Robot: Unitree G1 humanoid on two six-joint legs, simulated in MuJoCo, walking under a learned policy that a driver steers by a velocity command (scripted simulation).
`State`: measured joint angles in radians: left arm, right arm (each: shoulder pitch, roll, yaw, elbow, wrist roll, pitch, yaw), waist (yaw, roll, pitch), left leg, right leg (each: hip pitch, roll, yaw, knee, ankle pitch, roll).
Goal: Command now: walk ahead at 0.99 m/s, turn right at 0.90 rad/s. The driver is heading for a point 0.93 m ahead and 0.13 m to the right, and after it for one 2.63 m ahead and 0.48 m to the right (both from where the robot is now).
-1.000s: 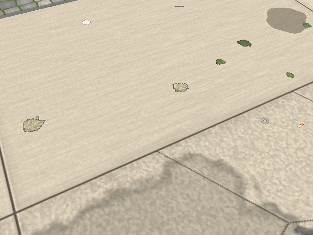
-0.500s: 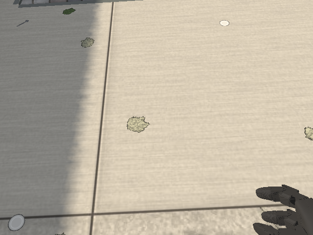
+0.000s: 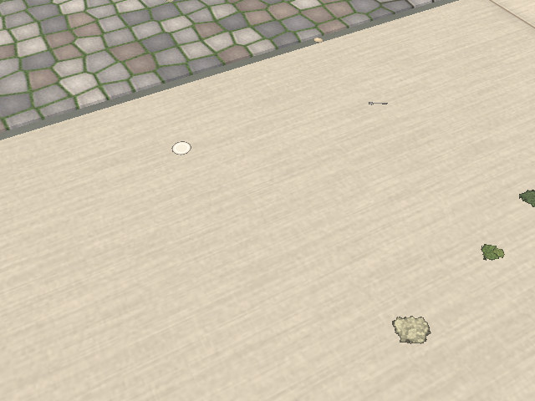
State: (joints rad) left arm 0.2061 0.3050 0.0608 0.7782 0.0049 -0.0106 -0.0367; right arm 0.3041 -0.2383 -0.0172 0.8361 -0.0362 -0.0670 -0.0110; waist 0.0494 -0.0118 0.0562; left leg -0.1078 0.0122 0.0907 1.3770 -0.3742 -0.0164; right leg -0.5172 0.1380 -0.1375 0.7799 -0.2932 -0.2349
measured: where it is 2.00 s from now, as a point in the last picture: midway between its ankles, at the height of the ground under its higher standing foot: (323, 249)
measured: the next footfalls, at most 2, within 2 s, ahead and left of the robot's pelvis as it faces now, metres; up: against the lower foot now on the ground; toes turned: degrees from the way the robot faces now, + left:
left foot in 0.34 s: +0.53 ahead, +0.09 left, +0.00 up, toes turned -25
right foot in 0.72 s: +0.38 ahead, -0.08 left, +0.00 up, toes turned -31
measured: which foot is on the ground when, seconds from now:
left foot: up 0.00-0.32, down 0.34-0.74, up 0.76-1.00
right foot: down 0.00-0.34, up 0.36-0.70, down 0.72-1.00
